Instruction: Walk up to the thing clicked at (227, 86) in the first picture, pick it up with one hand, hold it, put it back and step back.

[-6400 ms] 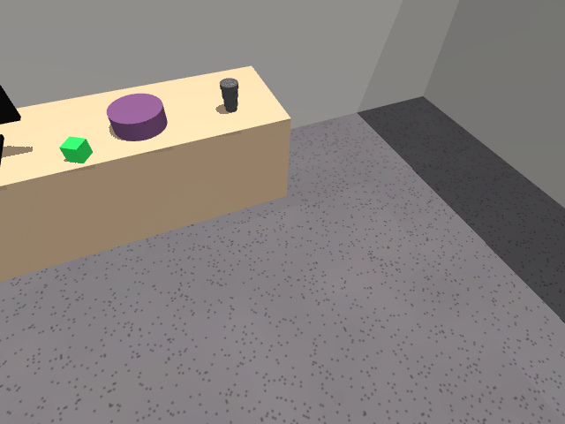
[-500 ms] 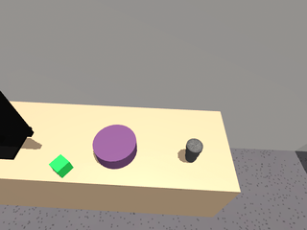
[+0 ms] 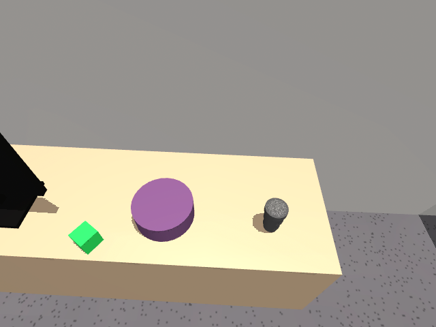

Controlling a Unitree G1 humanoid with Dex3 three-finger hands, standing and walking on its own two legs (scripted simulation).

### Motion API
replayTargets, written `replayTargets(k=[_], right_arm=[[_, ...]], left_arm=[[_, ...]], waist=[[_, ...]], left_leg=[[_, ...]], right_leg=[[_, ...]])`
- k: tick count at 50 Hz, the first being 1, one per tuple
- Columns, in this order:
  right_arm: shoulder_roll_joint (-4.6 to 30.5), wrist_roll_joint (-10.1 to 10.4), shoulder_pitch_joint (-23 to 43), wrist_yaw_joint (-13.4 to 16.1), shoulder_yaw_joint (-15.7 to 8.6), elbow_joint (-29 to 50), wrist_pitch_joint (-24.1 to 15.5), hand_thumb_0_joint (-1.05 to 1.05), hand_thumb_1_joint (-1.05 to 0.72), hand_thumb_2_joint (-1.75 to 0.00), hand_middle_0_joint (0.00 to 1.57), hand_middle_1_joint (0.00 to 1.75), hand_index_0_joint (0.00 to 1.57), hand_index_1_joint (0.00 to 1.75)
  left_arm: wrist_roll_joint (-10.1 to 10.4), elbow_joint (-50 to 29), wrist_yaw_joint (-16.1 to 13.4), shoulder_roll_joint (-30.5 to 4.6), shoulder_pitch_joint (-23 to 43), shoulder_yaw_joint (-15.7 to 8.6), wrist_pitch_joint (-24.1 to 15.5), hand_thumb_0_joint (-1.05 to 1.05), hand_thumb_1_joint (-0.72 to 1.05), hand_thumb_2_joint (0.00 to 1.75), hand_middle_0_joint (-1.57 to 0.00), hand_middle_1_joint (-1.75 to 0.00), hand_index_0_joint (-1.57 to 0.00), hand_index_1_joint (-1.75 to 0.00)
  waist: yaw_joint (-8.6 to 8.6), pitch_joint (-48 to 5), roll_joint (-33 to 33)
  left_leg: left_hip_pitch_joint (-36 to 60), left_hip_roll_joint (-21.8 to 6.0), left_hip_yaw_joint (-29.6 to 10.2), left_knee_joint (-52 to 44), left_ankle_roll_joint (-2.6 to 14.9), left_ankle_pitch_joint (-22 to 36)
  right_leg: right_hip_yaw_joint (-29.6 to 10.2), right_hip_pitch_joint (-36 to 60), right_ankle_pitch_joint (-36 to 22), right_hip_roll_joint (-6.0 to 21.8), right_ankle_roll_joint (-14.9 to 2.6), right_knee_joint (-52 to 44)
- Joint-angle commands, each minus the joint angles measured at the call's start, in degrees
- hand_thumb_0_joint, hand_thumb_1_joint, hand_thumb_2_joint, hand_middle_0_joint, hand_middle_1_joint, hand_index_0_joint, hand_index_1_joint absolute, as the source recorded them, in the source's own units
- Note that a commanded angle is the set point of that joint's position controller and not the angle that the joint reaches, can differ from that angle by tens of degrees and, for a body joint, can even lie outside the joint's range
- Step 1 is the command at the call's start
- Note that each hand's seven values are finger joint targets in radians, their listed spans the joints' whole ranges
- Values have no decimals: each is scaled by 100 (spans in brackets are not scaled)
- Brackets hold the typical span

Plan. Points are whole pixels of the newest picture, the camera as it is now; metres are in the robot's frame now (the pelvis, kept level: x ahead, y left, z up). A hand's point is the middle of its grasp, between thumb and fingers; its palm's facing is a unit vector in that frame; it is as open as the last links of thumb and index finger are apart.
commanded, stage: stand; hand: right
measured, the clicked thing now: (273, 217) +0.48 -0.17 -0.27
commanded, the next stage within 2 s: go down in 0.48 s
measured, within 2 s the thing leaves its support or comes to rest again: neither
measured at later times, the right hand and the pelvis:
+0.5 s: hand out of the picture +0.07 -0.25 -0.16, palm faces -0.03 +0.94 -0.33, open 7.4 cm; pelvis +0.00 +0.00 +0.00, yaw +0 degrees
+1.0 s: hand out of the picture +0.13 -0.26 -0.15, palm faces +0.05 +0.95 -0.32, open 14.7 cm; pelvis -0.01 +0.01 -0.02, yaw -2 degrees
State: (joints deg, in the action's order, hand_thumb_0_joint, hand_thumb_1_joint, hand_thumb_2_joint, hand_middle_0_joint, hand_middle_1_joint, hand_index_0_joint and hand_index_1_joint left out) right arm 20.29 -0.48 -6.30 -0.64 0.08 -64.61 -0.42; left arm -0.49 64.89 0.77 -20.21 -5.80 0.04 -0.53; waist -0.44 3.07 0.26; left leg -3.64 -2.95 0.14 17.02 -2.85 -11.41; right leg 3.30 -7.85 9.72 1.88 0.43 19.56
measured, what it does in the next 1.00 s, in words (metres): stands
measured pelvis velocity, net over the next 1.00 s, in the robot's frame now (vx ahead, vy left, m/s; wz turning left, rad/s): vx -0.01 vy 0.01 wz -0.03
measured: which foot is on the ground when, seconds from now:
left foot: down 0.00-1.00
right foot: down 0.00-1.00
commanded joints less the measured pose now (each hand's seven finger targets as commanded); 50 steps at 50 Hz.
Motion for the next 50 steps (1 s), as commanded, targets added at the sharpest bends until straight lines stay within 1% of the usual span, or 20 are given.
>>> replayTargets(k=[1, 28, 29, 30, 31, 32, 33, 34, 35, 36, 37, 38, 39, 40, 42, 44, 45, 46, 47, 50], right_arm=[[1221, -21, 162, 99, -215, 329, -91, 0, -90, -90, 20, 30, 20, 30], [1214, -26, 144, 109, -220, 358, -93, 0, -90, -90, 20, 30, 20, 30], [1214, -22, 148, 104, -223, 355, -92, 0, -82, -82, 12, 22, 12, 22], [110, 418, 2158, 166, -41, 2366, -521, 0, -74, -74, 4, 14, 4, 14], [674, 382, 2014, 206, -231, 2662, -540, 0, -66, -66, 4, 6, 3, 6], [874, 389, 1429, 232, -257, 1956, -346, 0, -58, -58, 5, 6, 4, 6], [1013, 368, 1270, 249, -389, 1646, -154, 0, -50, -50, 4, 6, 4, 6], [1256, 286, 832, 280, -681, 926, 113, 0, -42, -42, 4, 6, 4, 6], [1419, 174, 1097, 278, -808, 1018, 233, 0, -34, -34, 5, 5, 4, 5], [1294, 83, 1552, 213, -743, 1242, 299, 0, -26, -26, 6, 5, 4, 5], [1340, -32, 1576, 134, -870, 1129, 425, 0, -22, -19, 6, 4, 5, 4], [1338, -87, 833, 45, -1020, 1162, 585, 0, -17, -17, 7, 4, 5, 4], [1243, -75, 74, -39, -1060, 1253, 775, 0, -12, -14, 8, 4, 6, 4], [1339, -82, 142, -111, -1095, 1520, 916, 0, -7, -12, 8, 3, 6, 3], [1408, -116, 255, -256, -1116, 2204, 1199, 0, 4, -9, 8, 4, 6, 4], [1276, -120, 352, -354, -1040, 2578, 1449, 0, 13, -8, 7, 4, 6, 4], [1262, -129, 429, -360, -1013, 2601, 1511, 0, 18, -8, 6, 4, 5, 4], [1254, -137, 874, -369, -998, 2850, 1504, 0, 24, -7, 6, 4, 5, 5], [1210, -140, 799, -369, -1031, 2832, 1486, 0, 27, -7, 6, 5, 5, 5], [1232, -121, 645, -384, -1129, 3299, 1383, 0, 45, -4, 5, 5, 4, 5]], left_arm=[[5, -345, -98, -1249, 230, -246, -122, 0, 90, 90, -20, -30, -20, -30], [-7, -374, -102, -1270, 154, -255, -120, 0, 90, 90, -20, -30, -20, -30], [-7, -364, -108, -1269, 160, -256, -121, 0, 82, 82, -12, -22, -12, -22], [501, -2375, -163, -321, 2170, -200, -724, 0, 74, 74, -4, -14, -4, -14], [507, -2661, -248, -734, 1894, -255, -847, 0, 66, 66, -2, -6, -1, -6], [546, -2070, -302, -838, 1249, -302, -802, 0, 58, 58, -2, -3, -1, -4], [532, -1849, -332, -962, 956, -461, -737, 0, 50, 50, -2, -4, -1, -5], [498, -1818, -406, -1487, 898, -917, -673, 0, 42, 42, -2, -4, -2, -4], [438, -1730, -462, -1573, 731, -1113, -668, 0, 35, 34, -2, -4, -2, -4], [350, -1689, -430, -1121, 572, -876, -680, 0, 33, 26, -2, -4, -2, -4], [255, -1809, -400, -868, 513, -823, -673, 0, 25, 20, -2, -4, -3, -4], [183, -1961, -394, -1002, 51, -1045, -675, 0, 18, 19, -3, -4, -3, -4], [172, -2081, -373, -1004, -532, -1096, -654, 0, 11, 16, -3, -5, -4, -4], [167, -1915, -340, -876, -724, -1009, -610, 0, 6, 14, -3, -5, -4, -4], [179, -2447, -286, -895, -522, -1049, -561, 0, -6, 10, -4, -5, -5, -4], [202, -2639, -201, -636, -377, -892, -494, 0, -17, 9, -5, -5, -5, -5], [199, -2742, -209, -705, -136, -937, -499, 0, -20, 9, -5, -5, -5, -5], [203, -2919, -203, -626, 304, -881, -539, 0, -27, 8, -6, -5, -5, -5], [174, -2813, -222, -569, 334, -864, -582, 0, -33, 8, -6, -5, -5, -6], [133, -3334, -314, -744, 338, -980, -738, 0, -50, 5, -7, -5, -6, -6]], waist=[[39, -477, -35], [29, -483, 24], [22, -485, 6], [-41, -394, -379], [82, -595, -362], [54, -314, -100], [44, -423, -141], [-13, -619, -84], [-86, -1107, 16], [-52, -1339, -93], [7, -1421, 14], [15, -1697, 38], [-14, -1845, 43], [5, -1745, -148], [-10, -1812, -277], [-36, -1633, -241], [-24, -1463, -233], [-44, -1332, -329], [13, -1203, -273], [-56, -1423, -221]], left_leg=[[-207, -517, -305, -193, 288, 865], [-169, -541, -289, -214, 302, 849], [-165, -551, -309, -214, 311, 837], [-1018, 283, 245, 430, 269, 549], [-804, 307, 259, 420, 292, 249], [-964, 320, 322, 408, 274, -76], [-1193, 306, 309, 600, 262, -63], [-1335, 296, 325, 742, 261, 31], [-1366, 276, 328, 870, 248, 229], [-1415, 286, 310, 997, 274, 321], [-1460, 289, 298, 1045, 289, 306], [-1422, 316, 335, 1112, 292, 467], [-1317, 348, 380, 1115, 288, 647], [-1298, 353, 402, 1099, 292, 789], [-1311, 368, 383, 1061, 304, 1006], [-1380, 362, 385, 1100, 299, 936], [-1507, 350, 374, 1102, 299, 724], [-1713, 327, 350, 1171, 301, 518], [-1800, 325, 351, 1218, 302, 239], [-1925, 337, 333, 1343, 321, -126]], right_leg=[[-526, 346, -940, 652, -129, -316], [-553, 310, -1018, 652, -141, -252], [-543, 343, -985, 648, -137, -255], [-62, -354, -463, -63, -61, 204], [-131, -256, -170, -17, -33, 161], [-168, -453, 134, -27, -56, 177], [-138, -613, 132, -79, -68, 384], [-117, -661, 5, -111, -67, 548], [-151, -530, -259, -89, -77, 735], [-158, -576, -367, -77, -68, 888], [-162, -682, -358, -95, -77, 975], [-146, -554, -509, -103, -73, 1041], [-125, -406, -657, -120, -66, 1026], [-105, -428, -791, -154, -55, 990], [-95, -365, -1030, -153, -56, 987], [-125, -630, -885, -149, -90, 1033], [-141, -793, -654, -149, -103, 1068], [-146, -1000, -418, -148, -111, 1133], [-173, -1105, -163, -130, -112, 1159], [-264, -1099, 138, -83, -91, 1229]])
